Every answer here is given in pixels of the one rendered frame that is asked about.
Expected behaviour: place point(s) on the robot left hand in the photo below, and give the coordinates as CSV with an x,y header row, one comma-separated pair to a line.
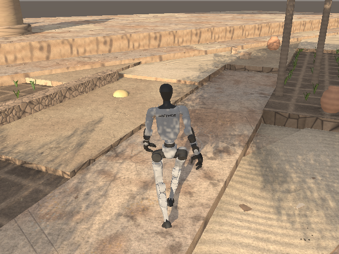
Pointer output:
x,y
151,145

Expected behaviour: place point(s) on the robot right hand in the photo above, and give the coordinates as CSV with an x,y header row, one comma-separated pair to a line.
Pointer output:
x,y
200,160

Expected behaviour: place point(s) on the left robot upper arm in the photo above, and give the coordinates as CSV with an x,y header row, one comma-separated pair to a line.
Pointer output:
x,y
149,121

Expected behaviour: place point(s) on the left robot thigh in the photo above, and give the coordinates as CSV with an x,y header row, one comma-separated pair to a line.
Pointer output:
x,y
157,161

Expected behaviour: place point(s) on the robot right forearm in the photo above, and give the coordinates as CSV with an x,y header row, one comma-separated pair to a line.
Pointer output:
x,y
193,143

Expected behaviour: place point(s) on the right robot upper arm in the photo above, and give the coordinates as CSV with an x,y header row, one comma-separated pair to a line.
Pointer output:
x,y
186,119

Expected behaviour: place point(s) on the left robot foot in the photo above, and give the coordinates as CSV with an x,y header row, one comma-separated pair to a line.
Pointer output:
x,y
166,224

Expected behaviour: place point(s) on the robot left forearm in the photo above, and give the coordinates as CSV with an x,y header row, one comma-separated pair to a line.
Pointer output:
x,y
146,139

